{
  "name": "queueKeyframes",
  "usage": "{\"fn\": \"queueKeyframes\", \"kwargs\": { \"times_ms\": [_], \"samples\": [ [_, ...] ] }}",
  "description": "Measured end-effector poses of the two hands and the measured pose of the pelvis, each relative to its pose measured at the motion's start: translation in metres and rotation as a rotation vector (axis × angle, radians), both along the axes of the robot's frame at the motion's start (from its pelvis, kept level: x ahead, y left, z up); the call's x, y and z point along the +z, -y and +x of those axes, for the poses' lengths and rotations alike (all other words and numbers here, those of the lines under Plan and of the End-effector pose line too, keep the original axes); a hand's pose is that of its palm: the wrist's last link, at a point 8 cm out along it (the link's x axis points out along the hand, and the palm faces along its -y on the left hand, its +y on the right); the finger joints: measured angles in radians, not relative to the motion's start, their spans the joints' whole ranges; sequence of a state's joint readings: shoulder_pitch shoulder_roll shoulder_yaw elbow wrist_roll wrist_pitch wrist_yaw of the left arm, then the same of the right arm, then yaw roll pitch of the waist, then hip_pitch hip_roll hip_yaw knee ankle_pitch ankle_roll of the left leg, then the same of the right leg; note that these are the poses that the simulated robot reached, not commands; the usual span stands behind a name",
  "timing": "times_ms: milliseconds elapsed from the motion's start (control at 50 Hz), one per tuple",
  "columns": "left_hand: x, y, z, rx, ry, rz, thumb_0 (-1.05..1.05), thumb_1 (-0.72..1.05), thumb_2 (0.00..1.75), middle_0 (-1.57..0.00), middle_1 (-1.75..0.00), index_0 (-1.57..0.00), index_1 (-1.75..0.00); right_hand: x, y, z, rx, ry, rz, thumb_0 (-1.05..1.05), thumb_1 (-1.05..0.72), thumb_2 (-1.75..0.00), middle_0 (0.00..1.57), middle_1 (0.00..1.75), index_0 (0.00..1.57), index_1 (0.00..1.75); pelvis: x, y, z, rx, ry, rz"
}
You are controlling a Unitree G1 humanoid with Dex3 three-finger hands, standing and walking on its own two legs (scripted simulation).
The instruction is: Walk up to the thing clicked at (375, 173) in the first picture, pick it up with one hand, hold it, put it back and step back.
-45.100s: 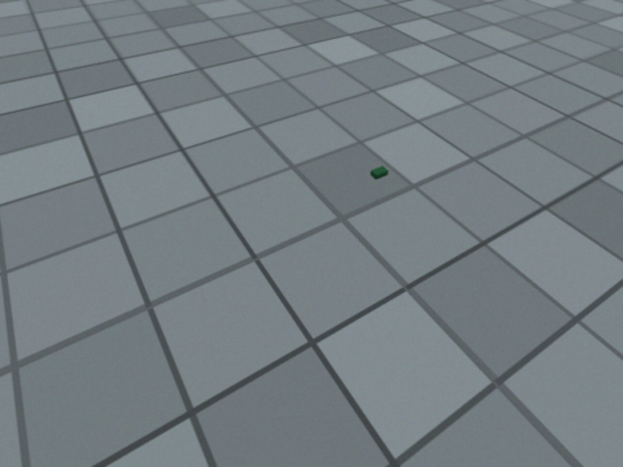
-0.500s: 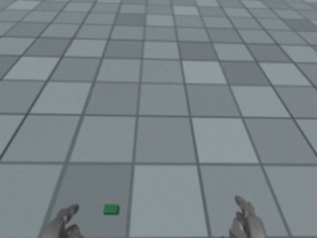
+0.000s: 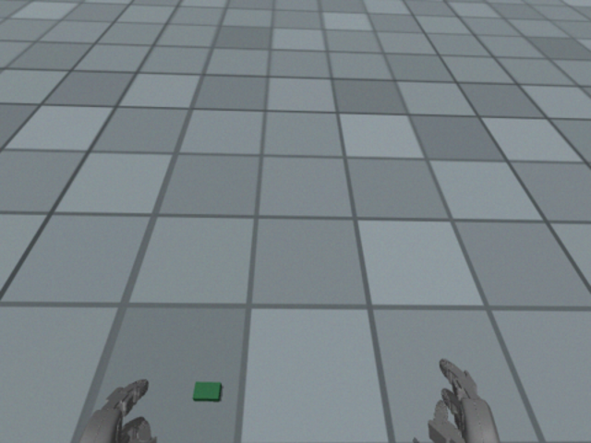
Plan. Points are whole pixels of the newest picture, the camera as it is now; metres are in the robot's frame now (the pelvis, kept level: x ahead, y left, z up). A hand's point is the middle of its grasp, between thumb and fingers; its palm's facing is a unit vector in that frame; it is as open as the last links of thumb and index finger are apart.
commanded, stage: home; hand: left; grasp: from above
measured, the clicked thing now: (207, 391) +0.42 +0.24 -0.70
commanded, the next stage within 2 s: stand in 0.86 s
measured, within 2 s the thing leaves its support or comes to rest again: neither
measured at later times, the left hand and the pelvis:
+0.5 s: hand out of the picture +0.16 +0.18 -0.05, palm faces +0.04 -0.98 -0.20, open 7.4 cm; pelvis +0.00 +0.00 +0.00, yaw +0 degrees
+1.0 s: hand out of the picture +0.16 +0.18 -0.06, palm faces +0.02 -0.97 -0.25, open 7.4 cm; pelvis +0.00 +0.00 +0.00, yaw +0 degrees
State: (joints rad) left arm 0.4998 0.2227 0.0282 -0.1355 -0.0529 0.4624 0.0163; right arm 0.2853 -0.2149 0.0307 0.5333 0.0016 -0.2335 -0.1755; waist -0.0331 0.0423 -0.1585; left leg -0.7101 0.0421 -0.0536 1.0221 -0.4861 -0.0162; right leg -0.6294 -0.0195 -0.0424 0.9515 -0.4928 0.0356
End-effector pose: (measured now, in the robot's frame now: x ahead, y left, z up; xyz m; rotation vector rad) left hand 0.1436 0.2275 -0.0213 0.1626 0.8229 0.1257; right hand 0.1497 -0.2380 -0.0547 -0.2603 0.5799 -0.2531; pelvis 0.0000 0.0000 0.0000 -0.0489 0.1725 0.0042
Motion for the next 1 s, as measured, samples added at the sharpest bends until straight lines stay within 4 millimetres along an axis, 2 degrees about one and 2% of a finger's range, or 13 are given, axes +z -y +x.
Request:
{"fn": "queueKeyframes", "kwargs": {
  "times_ms": [960,1000],
  "samples": [
    [-0.0007,0.0010,-0.0009,-0.002,-0.004,0.006,0.01,0.90,0.90,-0.20,-0.30,-0.20,-0.30,-0.0008,0.0035,-0.0005,-0.009,-0.002,0.005,0.01,-0.90,-0.90,0.21,0.30,0.20,0.30,-0.0008,0.0018,0.0003,0.000,0.001,0.002],
    [-0.0082,-0.0033,0.0022,-0.031,0.025,0.057,0.01,0.90,0.90,-0.20,-0.30,-0.20,-0.30,-0.0080,0.0042,-0.0025,0.055,-0.085,-0.025,0.01,-0.90,-0.90,0.21,0.30,0.20,0.30,0.0026,0.0019,-0.0040,0.004,0.048,0.014]
  ]
}}
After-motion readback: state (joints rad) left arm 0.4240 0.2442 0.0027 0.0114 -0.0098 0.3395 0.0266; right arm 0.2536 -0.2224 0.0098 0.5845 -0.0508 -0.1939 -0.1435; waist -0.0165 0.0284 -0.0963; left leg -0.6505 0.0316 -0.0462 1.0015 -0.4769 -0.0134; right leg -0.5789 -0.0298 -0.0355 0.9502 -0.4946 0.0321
